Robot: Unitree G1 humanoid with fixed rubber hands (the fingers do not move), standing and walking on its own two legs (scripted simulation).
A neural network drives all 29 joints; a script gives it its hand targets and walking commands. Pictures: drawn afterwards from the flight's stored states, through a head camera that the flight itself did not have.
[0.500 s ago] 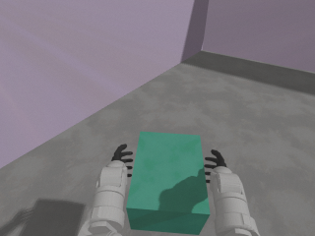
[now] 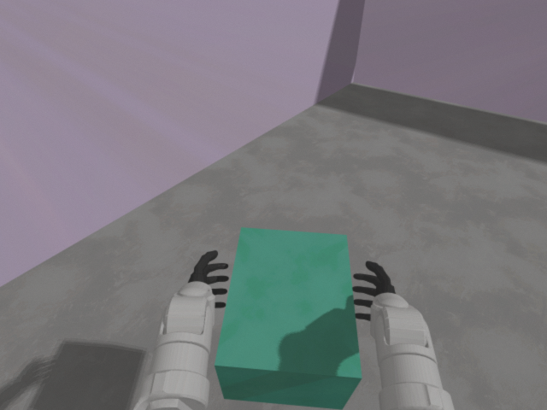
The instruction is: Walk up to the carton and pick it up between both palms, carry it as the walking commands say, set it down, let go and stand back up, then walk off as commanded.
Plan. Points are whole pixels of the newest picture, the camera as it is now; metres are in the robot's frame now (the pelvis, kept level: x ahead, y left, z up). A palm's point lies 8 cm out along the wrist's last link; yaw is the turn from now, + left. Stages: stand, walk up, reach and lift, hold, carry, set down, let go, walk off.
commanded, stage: reach and lift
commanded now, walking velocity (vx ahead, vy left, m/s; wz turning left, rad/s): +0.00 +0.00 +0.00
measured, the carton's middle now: (288, 312) +0.33 +0.00 -0.04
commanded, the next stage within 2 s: hold in 0.22 s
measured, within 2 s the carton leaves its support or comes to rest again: neither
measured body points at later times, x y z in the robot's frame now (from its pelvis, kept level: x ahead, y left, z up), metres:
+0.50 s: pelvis -0.01 +0.00 +0.00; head -0.07 +0.00 +0.44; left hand +0.29 +0.15 +0.04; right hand +0.29 -0.15 +0.03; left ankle +0.01 +0.13 -0.75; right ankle +0.02 -0.12 -0.75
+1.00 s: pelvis -0.01 +0.00 +0.00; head -0.07 +0.00 +0.44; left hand +0.29 +0.15 +0.05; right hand +0.29 -0.14 +0.04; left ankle +0.01 +0.13 -0.75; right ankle +0.02 -0.12 -0.75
